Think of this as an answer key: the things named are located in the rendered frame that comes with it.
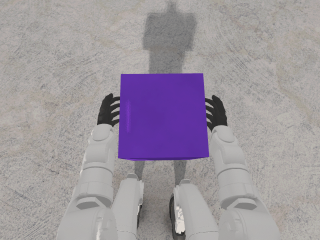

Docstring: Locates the robot left forearm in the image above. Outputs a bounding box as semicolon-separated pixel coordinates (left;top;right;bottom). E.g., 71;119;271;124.
56;123;118;240

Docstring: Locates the robot right forearm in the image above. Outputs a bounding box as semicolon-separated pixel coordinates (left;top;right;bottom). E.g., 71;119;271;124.
208;125;281;240

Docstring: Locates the robot left thigh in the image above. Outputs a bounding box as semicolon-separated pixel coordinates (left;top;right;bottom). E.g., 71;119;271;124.
111;178;144;240

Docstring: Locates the robot right thigh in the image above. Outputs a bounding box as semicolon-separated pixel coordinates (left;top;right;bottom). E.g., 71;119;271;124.
173;183;219;240

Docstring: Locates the robot right hand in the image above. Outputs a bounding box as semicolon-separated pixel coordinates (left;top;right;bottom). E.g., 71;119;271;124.
205;95;228;133

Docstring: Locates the robot left hand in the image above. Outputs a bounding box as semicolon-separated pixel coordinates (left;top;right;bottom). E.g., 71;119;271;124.
97;93;120;127

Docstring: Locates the carton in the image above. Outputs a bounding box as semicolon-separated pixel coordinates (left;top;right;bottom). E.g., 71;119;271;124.
118;73;209;161

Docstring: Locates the robot left upper arm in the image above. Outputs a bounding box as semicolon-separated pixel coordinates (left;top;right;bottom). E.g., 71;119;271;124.
57;206;118;240

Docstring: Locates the robot right upper arm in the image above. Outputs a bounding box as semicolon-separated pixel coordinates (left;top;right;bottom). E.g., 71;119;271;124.
218;207;281;240

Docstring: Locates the robot thigh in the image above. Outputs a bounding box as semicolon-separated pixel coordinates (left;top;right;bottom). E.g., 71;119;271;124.
111;178;144;240
173;183;219;240

